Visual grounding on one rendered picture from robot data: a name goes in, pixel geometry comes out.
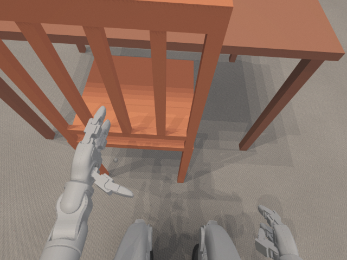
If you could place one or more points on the chair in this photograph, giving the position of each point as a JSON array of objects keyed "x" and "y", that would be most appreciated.
[{"x": 150, "y": 102}]

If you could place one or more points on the robot right shin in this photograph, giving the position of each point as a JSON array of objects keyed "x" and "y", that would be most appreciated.
[{"x": 204, "y": 256}]

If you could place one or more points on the robot left forearm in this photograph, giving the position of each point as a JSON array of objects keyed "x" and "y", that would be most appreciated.
[{"x": 68, "y": 235}]

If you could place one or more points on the left robot hand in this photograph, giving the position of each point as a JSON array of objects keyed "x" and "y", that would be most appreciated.
[{"x": 87, "y": 155}]

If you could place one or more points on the right robot hand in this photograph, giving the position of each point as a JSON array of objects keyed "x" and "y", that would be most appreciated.
[{"x": 280, "y": 240}]

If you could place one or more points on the robot right thigh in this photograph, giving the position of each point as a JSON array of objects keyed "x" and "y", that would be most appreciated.
[{"x": 214, "y": 240}]

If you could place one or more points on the table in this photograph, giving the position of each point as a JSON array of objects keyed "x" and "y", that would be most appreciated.
[{"x": 297, "y": 29}]

